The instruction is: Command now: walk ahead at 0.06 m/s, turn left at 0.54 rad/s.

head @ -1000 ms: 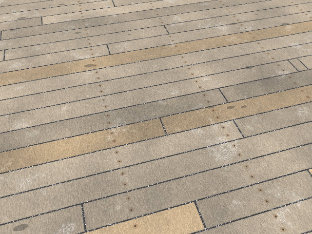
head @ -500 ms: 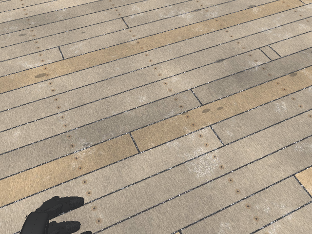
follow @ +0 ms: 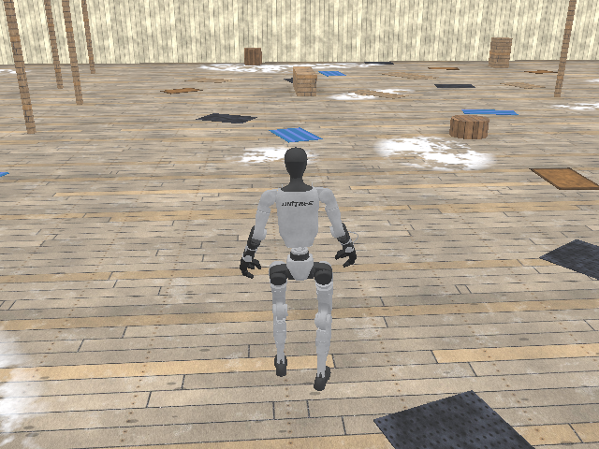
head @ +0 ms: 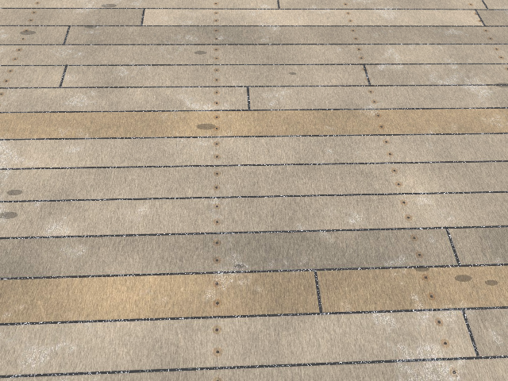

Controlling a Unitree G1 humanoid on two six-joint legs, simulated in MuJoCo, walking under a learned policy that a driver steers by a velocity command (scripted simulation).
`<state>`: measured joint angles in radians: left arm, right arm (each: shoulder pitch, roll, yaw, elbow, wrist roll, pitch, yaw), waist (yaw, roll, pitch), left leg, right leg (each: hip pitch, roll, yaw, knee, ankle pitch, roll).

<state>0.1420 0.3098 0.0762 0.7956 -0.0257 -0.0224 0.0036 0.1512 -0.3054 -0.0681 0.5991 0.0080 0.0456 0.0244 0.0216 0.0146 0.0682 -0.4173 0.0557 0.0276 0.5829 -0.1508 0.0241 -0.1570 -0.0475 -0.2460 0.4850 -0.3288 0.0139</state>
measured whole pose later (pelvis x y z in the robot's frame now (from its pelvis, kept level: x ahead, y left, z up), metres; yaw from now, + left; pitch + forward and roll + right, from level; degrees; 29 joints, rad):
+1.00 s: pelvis +0.02 +0.01 +0.01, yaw +36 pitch +2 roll -2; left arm 0.11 0.35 0.09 0.75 0.01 0.02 0.02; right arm 0.19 -0.31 -0.07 0.57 0.00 0.03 -0.01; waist 0.00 -0.04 0.07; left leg -0.29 -0.03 -0.05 0.48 -0.21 0.04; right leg -0.51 -0.03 0.02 1.11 -0.44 0.07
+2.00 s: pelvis +0.16 +0.29 +0.02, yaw +53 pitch +1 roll +2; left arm 0.20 0.32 0.05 0.75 -0.02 -0.06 -0.01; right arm 0.34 -0.27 -0.05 0.74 -0.01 -0.09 0.02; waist -0.04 -0.05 0.02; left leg -0.08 -0.06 0.08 0.26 -0.20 0.06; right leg -0.69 -0.11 0.06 1.00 -0.11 0.01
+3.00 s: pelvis +0.30 +0.50 +0.00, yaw +43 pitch -1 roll +0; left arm 0.17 0.23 0.04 0.85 0.01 0.01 0.02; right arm 0.21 -0.22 -0.02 0.86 -0.01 -0.02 -0.03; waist 0.01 0.00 0.03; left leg -0.20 0.00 -0.01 0.54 -0.32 -0.01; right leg -0.27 0.02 0.03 0.53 -0.23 0.00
